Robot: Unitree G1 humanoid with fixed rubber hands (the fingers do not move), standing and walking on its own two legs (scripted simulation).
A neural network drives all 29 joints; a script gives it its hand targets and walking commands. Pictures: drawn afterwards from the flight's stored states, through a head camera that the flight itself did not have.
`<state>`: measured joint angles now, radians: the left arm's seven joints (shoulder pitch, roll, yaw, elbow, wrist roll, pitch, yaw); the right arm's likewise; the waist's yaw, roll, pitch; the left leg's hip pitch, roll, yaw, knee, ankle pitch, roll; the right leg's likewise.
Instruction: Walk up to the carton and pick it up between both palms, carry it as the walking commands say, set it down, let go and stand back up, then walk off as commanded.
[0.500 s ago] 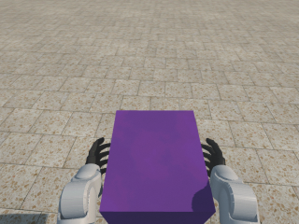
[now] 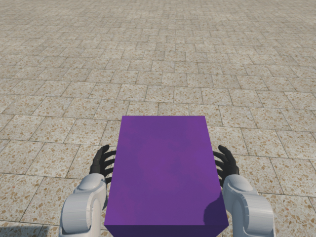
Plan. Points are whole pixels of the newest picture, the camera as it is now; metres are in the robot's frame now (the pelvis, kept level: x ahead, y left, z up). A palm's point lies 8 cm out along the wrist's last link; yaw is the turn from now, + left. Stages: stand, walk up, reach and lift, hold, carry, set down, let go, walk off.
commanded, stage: carry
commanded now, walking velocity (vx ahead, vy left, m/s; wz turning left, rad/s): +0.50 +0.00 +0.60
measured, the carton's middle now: (163, 185) +0.28 +0.00 +0.01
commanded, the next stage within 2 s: none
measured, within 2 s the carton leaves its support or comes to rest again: neither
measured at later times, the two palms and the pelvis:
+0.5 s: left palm (74, 141) +0.34 +0.22 +0.10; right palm (188, 126) +0.40 -0.07 +0.10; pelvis +0.14 +0.03 +0.01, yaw +13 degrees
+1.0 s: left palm (39, 101) +0.54 +0.41 +0.07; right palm (123, 79) +0.68 +0.15 +0.07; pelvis +0.39 +0.17 -0.01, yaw +30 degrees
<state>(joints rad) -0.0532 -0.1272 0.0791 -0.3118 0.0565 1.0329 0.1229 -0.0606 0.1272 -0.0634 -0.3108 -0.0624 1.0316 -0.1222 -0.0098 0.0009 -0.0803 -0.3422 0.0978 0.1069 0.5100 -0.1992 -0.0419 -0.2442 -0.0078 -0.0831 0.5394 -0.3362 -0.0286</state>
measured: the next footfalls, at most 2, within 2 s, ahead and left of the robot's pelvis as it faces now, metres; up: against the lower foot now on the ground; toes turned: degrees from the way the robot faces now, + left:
right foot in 0.50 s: +0.24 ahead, -0.08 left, +0.00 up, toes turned +4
left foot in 0.90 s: +0.45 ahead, +0.24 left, +0.00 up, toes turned +38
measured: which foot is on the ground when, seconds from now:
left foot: down 0.00-0.50, up 0.52-0.88, down 0.90-1.00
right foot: down 0.00-0.24, up 0.26-0.48, down 0.50-0.90, up 0.92-1.00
